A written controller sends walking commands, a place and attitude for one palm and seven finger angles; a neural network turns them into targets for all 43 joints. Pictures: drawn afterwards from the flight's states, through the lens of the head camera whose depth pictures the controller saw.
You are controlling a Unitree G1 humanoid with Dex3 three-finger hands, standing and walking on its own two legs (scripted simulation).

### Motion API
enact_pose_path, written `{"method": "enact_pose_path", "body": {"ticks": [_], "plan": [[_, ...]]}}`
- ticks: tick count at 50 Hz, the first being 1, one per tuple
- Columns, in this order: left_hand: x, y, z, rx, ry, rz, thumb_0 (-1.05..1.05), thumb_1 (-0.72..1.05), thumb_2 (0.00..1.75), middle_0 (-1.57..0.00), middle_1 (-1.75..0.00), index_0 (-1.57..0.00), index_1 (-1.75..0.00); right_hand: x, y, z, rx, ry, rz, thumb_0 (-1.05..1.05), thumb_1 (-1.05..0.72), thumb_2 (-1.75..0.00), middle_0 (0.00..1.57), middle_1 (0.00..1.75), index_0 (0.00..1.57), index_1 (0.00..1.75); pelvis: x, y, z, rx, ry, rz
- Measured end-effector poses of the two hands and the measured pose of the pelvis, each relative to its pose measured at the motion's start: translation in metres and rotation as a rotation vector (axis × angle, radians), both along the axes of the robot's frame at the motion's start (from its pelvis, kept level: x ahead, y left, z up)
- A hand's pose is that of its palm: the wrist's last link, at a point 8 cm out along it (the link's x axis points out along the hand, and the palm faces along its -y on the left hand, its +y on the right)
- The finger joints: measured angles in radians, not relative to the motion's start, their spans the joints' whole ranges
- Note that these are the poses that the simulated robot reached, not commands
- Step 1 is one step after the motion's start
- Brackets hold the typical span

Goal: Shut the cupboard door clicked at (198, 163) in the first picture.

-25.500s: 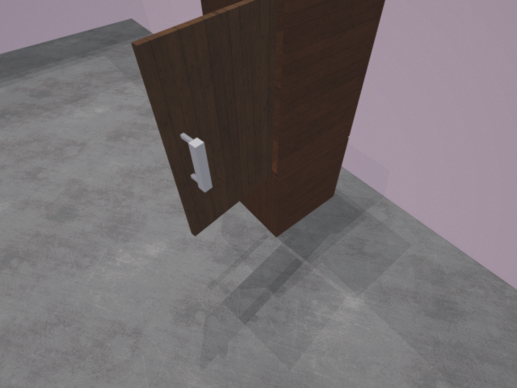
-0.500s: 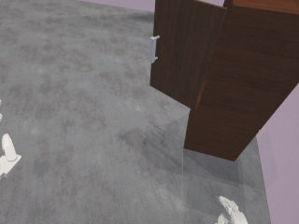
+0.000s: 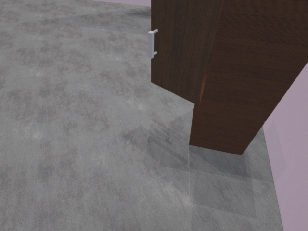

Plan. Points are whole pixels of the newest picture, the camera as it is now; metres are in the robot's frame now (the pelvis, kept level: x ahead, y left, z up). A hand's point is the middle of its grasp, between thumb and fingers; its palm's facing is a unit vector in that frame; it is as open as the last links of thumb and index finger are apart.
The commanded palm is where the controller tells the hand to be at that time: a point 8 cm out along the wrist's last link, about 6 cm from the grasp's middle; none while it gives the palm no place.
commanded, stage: let the arm hang, fingers relaxed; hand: left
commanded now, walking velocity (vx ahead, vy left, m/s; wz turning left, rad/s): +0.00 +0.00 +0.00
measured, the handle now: (153, 43) +1.06 +0.02 -0.03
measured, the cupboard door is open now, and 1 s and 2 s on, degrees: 66 66 66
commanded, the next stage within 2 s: look to check the result in 0.82 s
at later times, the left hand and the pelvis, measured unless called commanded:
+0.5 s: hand out of the picture -0.02 +0.19 -0.16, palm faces +0.01 -0.97 -0.25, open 7.4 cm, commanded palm none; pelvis +0.00 +0.00 +0.01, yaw +0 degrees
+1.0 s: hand out of the picture +0.03 +0.20 -0.16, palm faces -0.01 -0.97 -0.25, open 7.4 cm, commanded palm none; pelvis +0.01 +0.00 +0.01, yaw +0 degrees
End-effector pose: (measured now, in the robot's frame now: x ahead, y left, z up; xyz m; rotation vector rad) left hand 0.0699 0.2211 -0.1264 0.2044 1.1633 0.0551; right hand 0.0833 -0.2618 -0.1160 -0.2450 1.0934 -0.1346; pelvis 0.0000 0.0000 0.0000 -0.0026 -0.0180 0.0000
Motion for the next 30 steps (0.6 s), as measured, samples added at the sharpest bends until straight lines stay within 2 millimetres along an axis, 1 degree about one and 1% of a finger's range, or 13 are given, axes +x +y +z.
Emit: {"method": "enact_pose_path", "body": {"ticks": [3,5,7,10,13,16,19,24,30], "plan": [[-0.041,0.001,-0.015,-0.001,0.118,0.089,0.0,0.99,0.89,-0.21,-0.31,-0.2,-0.3,-0.041,0.0,-0.003,-0.011,0.146,-0.027,0.0,-0.91,-0.9,0.2,0.3,0.2,0.3,-0.001,-0.005,0.003,-0.006,-0.002,0.01],[-0.066,0.004,-0.018,-0.002,0.189,0.112,-0.01,0.99,0.89,-0.21,-0.31,-0.2,-0.3,-0.065,0.002,-0.005,-0.011,0.232,-0.047,0.0,-0.91,-0.9,0.2,0.3,0.2,0.3,0.0,-0.007,0.004,-0.011,-0.002,0.015],[-0.089,0.007,-0.017,0.004,0.251,0.131,0.0,0.98,0.89,-0.21,-0.31,-0.2,-0.3,-0.086,0.005,-0.006,-0.005,0.299,-0.067,0.0,-0.91,-0.9,0.2,0.3,0.2,0.3,0.0,-0.007,0.006,-0.014,-0.004,0.017],[-0.114,0.012,-0.013,0.022,0.324,0.151,0.0,0.96,0.89,-0.2,-0.3,-0.2,-0.3,-0.107,0.011,-0.01,0.011,0.358,-0.096,0.0,-0.91,-0.9,0.2,0.3,0.2,0.3,0.0,-0.006,0.007,-0.015,-0.007,0.014],[-0.128,0.016,-0.007,0.043,0.366,0.16,0.0,0.94,0.89,-0.2,-0.3,-0.2,-0.3,-0.118,0.017,-0.013,0.03,0.378,-0.117,0.0,-0.91,-0.9,0.2,0.3,0.2,0.3,-0.001,-0.004,0.008,-0.015,-0.012,0.009],[-0.13,0.02,-0.003,0.06,0.374,0.16,0.0,0.93,0.89,-0.2,-0.3,-0.2,-0.3,-0.12,0.023,-0.018,0.05,0.372,-0.129,0.0,-0.91,-0.9,0.2,0.3,0.2,0.3,-0.001,-0.002,0.008,-0.013,-0.015,0.003],[-0.123,0.023,-0.002,0.071,0.349,0.156,0.0,0.92,0.9,-0.2,-0.3,-0.2,-0.3,-0.115,0.028,-0.021,0.067,0.348,-0.133,0.0,-0.91,-0.9,0.2,0.3,0.2,0.3,-0.002,-0.001,0.008,-0.01,-0.018,-0.001],[-0.097,0.022,-0.004,0.07,0.273,0.138,0.0,0.91,0.9,-0.2,-0.3,-0.2,-0.3,-0.1,0.032,-0.024,0.083,0.295,-0.129,0.0,-0.91,-0.9,0.2,0.3,0.2,0.3,-0.003,-0.001,0.008,-0.007,-0.02,-0.005],[-0.063,0.014,-0.006,0.045,0.182,0.111,0.0,0.91,0.9,-0.2,-0.3,-0.2,-0.3,-0.082,0.031,-0.021,0.079,0.241,-0.123,0.0,-0.91,-0.9,0.2,0.3,0.2,0.3,-0.002,-0.001,0.009,-0.005,-0.018,-0.007]]}}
